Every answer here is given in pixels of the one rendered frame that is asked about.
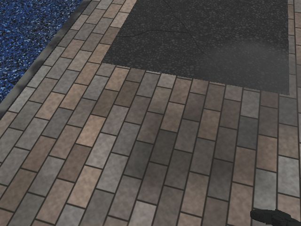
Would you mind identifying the robot right hand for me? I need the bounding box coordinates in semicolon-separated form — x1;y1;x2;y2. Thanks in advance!
250;209;301;226

